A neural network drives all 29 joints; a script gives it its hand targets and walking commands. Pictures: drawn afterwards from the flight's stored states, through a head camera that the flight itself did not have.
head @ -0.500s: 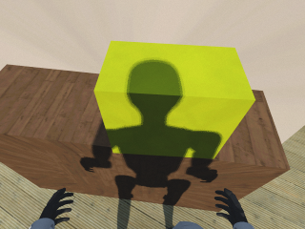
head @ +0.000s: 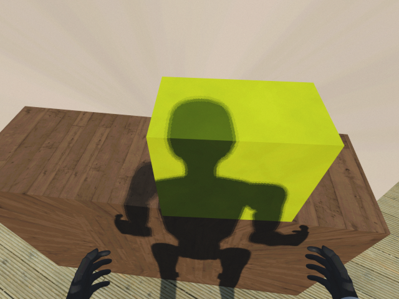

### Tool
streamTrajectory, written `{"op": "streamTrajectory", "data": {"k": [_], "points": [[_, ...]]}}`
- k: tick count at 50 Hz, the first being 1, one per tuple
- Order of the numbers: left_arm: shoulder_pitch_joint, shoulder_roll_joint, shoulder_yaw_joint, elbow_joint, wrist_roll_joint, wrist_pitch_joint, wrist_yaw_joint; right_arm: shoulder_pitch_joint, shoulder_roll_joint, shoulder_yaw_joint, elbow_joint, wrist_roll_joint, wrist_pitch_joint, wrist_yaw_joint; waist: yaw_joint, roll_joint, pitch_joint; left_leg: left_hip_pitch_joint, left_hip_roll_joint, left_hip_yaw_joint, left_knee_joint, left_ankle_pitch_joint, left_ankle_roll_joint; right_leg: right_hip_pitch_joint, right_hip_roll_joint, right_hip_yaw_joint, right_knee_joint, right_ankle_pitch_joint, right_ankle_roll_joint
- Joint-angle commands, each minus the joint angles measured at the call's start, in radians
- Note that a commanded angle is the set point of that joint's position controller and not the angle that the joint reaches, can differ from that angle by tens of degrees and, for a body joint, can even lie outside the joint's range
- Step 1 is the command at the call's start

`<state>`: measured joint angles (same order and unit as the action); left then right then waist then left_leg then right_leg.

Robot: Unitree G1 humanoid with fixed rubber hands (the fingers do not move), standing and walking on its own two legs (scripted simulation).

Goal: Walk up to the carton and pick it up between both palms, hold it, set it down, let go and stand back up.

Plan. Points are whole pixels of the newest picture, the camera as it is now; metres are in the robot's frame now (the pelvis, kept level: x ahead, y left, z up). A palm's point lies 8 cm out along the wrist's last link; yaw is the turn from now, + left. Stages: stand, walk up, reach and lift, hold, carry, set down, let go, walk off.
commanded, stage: reach and lift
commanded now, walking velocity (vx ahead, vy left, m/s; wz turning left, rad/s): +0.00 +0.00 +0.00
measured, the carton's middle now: (231, 154) +0.40 -0.07 +0.06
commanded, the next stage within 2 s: none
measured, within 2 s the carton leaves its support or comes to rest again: neither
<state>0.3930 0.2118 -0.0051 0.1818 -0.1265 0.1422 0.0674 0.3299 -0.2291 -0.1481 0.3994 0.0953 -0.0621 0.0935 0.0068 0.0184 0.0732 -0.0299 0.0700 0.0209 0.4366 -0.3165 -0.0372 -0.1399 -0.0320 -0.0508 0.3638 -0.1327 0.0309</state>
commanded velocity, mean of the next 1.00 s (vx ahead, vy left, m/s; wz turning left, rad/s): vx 0.00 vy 0.00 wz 0.00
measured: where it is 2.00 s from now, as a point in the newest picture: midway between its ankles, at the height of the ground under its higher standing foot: outside the picture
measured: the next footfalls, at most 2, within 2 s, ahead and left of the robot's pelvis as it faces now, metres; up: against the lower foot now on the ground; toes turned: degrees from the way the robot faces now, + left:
none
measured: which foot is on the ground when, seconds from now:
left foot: down 0.00-1.00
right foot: down 0.00-1.00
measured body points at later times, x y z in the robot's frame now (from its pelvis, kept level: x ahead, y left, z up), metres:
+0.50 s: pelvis +0.00 +0.01 +0.00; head -0.01 +0.00 +0.45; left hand +0.20 +0.22 +0.00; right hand +0.18 -0.29 +0.00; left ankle -0.04 +0.13 -0.74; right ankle +0.05 -0.14 -0.74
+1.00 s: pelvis -0.01 +0.00 +0.00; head -0.01 -0.01 +0.45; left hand +0.26 +0.21 +0.06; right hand +0.23 -0.31 +0.06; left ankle -0.04 +0.14 -0.74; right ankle +0.05 -0.14 -0.74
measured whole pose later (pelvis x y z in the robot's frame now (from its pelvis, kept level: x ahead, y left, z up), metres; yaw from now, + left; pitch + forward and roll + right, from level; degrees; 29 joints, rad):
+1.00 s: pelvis -0.01 +0.00 +0.00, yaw -1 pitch -3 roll +0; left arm 0.11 0.29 0.00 0.00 -0.30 0.25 0.07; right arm 0.15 -0.45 -0.21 0.10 0.34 0.15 0.11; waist -0.01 0.05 0.02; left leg -0.06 0.04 0.02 0.39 -0.28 -0.03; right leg -0.20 -0.03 0.02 0.35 -0.11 0.04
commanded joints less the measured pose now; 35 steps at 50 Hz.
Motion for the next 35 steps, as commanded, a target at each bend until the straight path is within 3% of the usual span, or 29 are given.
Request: {"op": "streamTrajectory", "data": {"k": [1, 13, 30, 35], "points": [[-0.02, 0.104, 0.04, -0.191, -0.009, -0.063, 0.013, -0.007, -0.204, -0.08, -0.184, 0.026, -0.042, 0.008, -0.005, -0.001, -0.044, -0.278, -0.082, 0.018, -0.151, 0.234, -0.035, 0.22, 0.084, 0.05, -0.035, 0.084, -0.05], [-0.062, 0.108, 0.009, -0.228, -0.061, -0.147, 0.034, -0.018, -0.278, -0.119, -0.316, 0.106, -0.044, 0.038, 0.012, -0.018, -0.067, -0.265, -0.086, 0.006, -0.143, 0.18, -0.047, 0.155, 0.088, 0.056, -0.026, 0.08, -0.054], [-0.188, 0.178, -0.01, -0.204, -0.148, -0.267, 0.026, -0.115, -0.345, -0.129, -0.359, 0.209, -0.069, 0.022, -0.007, -0.047, -0.117, -0.275, -0.101, -0.017, -0.132, 0.188, -0.045, 0.185, 0.08, 0.079, -0.015, 0.117, -0.045], [-0.281, 0.205, -0.013, -0.233, -0.173, -0.227, 0.025, -0.187, -0.381, -0.127, -0.378, 0.22, -0.029, 0.015, -0.02, -0.039, -0.131, -0.272, -0.099, -0.023, -0.144, 0.164, -0.038, 0.181, 0.077, 0.087, -0.024, 0.102, -0.046]]}}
